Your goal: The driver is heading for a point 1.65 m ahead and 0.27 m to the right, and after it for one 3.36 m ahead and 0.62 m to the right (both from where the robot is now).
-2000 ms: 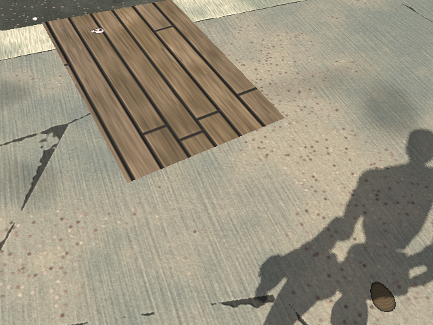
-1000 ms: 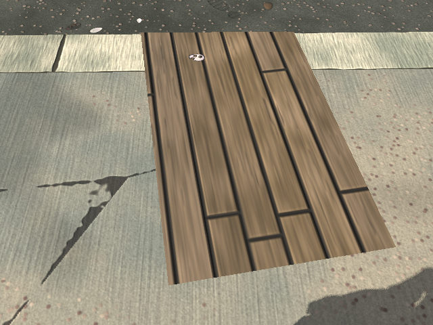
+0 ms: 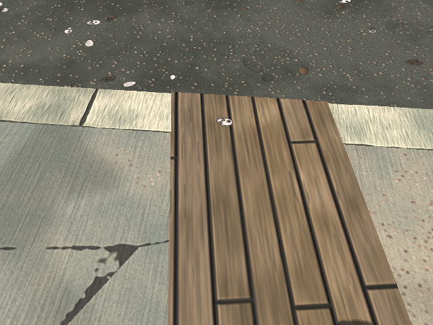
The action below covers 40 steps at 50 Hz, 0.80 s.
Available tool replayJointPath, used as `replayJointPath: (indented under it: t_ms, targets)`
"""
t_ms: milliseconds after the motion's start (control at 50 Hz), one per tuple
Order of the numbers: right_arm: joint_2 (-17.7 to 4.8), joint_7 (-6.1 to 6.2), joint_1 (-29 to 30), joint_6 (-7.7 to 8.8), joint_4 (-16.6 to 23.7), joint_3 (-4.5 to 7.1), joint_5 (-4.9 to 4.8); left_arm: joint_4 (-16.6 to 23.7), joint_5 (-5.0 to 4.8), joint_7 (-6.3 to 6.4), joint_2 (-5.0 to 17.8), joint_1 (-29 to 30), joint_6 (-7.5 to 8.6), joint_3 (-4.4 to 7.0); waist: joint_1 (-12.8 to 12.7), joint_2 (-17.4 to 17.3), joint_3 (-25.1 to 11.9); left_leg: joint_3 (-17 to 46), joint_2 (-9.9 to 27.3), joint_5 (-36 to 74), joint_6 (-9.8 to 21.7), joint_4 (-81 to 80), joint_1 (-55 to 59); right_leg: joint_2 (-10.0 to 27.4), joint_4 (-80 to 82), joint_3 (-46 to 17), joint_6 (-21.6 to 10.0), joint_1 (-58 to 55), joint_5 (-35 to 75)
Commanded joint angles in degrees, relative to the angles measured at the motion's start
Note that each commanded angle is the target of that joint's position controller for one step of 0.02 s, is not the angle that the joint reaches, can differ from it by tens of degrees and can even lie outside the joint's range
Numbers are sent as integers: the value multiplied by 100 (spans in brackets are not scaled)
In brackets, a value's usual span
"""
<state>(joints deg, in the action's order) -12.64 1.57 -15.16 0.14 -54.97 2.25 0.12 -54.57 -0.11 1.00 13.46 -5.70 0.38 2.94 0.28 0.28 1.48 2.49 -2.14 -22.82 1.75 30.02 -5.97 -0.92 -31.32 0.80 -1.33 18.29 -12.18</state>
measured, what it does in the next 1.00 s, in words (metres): walks ahead: left foot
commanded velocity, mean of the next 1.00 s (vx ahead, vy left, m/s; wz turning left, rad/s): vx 0.09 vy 0.00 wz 0.00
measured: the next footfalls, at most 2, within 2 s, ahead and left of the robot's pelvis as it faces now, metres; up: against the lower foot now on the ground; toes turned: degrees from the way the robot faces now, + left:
left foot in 0.54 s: +0.14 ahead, +0.10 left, +0.00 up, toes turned -1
left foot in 1.34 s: +0.24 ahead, +0.14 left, +0.00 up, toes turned +3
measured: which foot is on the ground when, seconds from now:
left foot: down 0.00-0.20, up 0.22-0.52, down 0.54-1.00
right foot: down 0.00-1.00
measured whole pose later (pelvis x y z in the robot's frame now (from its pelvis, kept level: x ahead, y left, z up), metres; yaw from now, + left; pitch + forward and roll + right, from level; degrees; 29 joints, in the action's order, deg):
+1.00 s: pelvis +0.10 -0.03 +0.01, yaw +0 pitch -2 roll +0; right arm -12.4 2.4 -8.8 0.1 -62.8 2.7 0.0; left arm -61.4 0.3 1.0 13.4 -10.2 0.1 0.9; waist -0.2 0.0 2.6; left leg 1.0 1.1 -14.3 -1.3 27.5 -11.7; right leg -1.7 -26.8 2.1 -2.4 8.5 -16.9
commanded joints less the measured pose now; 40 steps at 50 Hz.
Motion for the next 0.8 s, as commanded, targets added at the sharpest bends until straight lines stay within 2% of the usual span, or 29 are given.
replayJointPath:
  t_ms: [20,60,80,100,120,140,160,180,200,220,240,260,280,300,320,360,400,440,480,520,540,560,580,600,620,680,800]
  targets:
    - [-895,38,-373,100,122,202,-78,259,-67,32,616,373,97,131,126,-499,343,1081,797,-1643,637,-1319,-1089,-78,-228,-57,-193,-100,-1574]
    - [-1172,55,-446,254,113,278,-137,406,-159,-26,548,717,297,109,225,-897,906,2171,1637,-1810,1089,-1919,-636,-68,-796,122,-203,953,-1049]
    - [-1180,60,-393,337,102,294,-137,423,-154,-65,557,726,401,109,201,-956,1023,2376,1884,-1191,1214,-1874,-393,110,-953,-9,-254,1269,-946]
    - [-1105,54,-407,397,83,287,-137,413,-145,-112,598,668,486,123,158,-922,975,2319,1963,-335,1242,-1724,-30,207,-991,-50,-298,1502,-1053]
    - [-1043,33,-425,421,67,281,-154,383,-150,-164,596,571,549,130,104,-854,863,2127,1942,343,1190,-1559,228,260,-850,-21,-334,1496,-1127]
    - [-1005,17,-276,398,99,267,-167,303,-151,-194,561,392,575,132,-27,-746,768,1736,1749,1195,1009,-1288,171,208,-367,110,-344,1052,-901]
    - [-1001,5,-35,354,172,256,-157,116,-131,-199,576,-15,569,173,-245,-654,503,1238,1395,2092,748,-949,-185,16,204,275,-343,28,-223]
    - [-1038,8,52,336,228,267,-114,-59,-56,-188,751,-442,534,265,-388,-545,116,818,993,3195,494,-345,-482,-64,252,124,-347,-927,562]
    - [-873,37,-7,341,318,225,-58,-141,-10,-169,1226,-882,508,395,-421,284,-293,121,301,3259,75,924,-1118,591,481,-952,-675,-1780,1646]
    - [-608,77,-237,361,266,141,8,-291,20,-182,1471,-1602,451,430,-680,1393,-845,-204,-262,439,-373,2798,-1986,1827,1142,-2572,-1488,-2664,3046]
    - [-630,55,-389,374,204,171,-40,-322,-9,-188,1063,-1477,453,260,-446,1148,-799,313,-209,-1297,-418,3913,-2335,2281,1291,-3033,-1738,-2475,3775]
    - [-698,39,-388,350,152,204,-139,-233,-21,-196,885,-1086,481,169,-269,641,-454,511,35,-1178,-355,4265,-2381,2155,1162,-2380,-1614,-2005,3993]
    - [-682,36,-266,313,128,218,-166,-145,7,-198,785,-784,487,121,-147,312,-366,411,252,-836,-297,4077,-2370,1877,1166,-1786,-1395,-1730,3885]
    - [-638,52,-179,260,118,237,-136,-109,15,-201,650,-534,485,54,-34,147,-229,310,461,-539,-279,3599,-2265,1657,1249,-1378,-1195,-1465,3797]
    - [-623,75,-120,201,115,261,-103,-110,39,-173,476,-383,466,-24,64,229,-250,257,599,-267,-300,3092,-1959,1415,1336,-1060,-1049,-1269,3624]
    - [-375,88,-34,125,105,201,-84,-198,113,-112,562,-411,410,-46,102,481,-326,66,572,8,-424,2055,-1463,1130,1348,-706,-1015,-1099,3791]
    - [-344,126,213,87,155,161,-89,-218,128,-41,856,-390,351,-3,65,506,-459,-41,510,53,-500,1190,-1090,1133,1295,-670,-1082,-1036,3842]
    - [-493,150,317,1,142,173,-107,-223,73,-17,1009,-370,283,27,23,488,-574,-126,469,415,-510,692,-789,1237,1351,-816,-1137,-964,3308]
    - [-550,150,313,-85,64,189,-92,-201,10,-22,920,-191,221,-5,118,458,-426,-177,462,1037,-421,105,-371,1176,1445,-859,-1039,-578,2059]
    - [-632,145,392,-119,30,197,40,-290,-15,-71,690,-319,210,-72,162,268,-142,-40,556,1864,-250,-634,59,910,1527,-841,-687,-156,525]
    - [-751,157,408,-120,47,205,77,-334,51,-98,602,-445,225,-99,83,118,-85,184,783,2250,-156,-681,262,743,1506,-791,-493,23,-176]
    - [-1052,161,520,-109,25,262,5,-358,93,-116,605,-731,224,-75,-218,-262,11,181,808,2356,-11,-411,218,409,1594,-578,-334,148,-571]
    - [-955,126,569,-78,-47,276,-39,-360,90,-86,580,-669,192,-84,-146,-388,63,105,667,1926,16,-391,-114,248,1513,-360,-240,-101,-584]
    - [-742,101,607,-29,-72,233,-12,-348,71,-55,585,-532,169,-92,-70,-308,85,110,633,1965,-43,-479,-222,219,1351,-290,-203,-238,-358]
    - [-698,90,660,18,-108,222,20,-338,56,-21,542,-494,145,-103,-87,-350,15,122,638,2200,-94,-519,-253,213,1200,-236,-199,-367,57]
    - [-669,71,606,112,-250,212,-1,-384,64,4,591,-593,84,-95,-116,-325,-243,84,601,2601,-103,-454,-229,214,932,-161,-210,-728,937]
    - [-681,86,624,87,-428,185,-20,-431,38,-4,590,-526,24,-98,-88,-153,-266,49,556,2598,-73,-435,-250,252,840,-162,-206,-843,1135]
Velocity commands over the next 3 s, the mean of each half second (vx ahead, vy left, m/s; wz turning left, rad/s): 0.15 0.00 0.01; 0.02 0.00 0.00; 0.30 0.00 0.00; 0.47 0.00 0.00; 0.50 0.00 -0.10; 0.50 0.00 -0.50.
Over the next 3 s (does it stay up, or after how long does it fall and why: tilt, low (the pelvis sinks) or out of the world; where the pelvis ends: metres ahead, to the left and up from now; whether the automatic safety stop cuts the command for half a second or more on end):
stays up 1.05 -0.03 -0.02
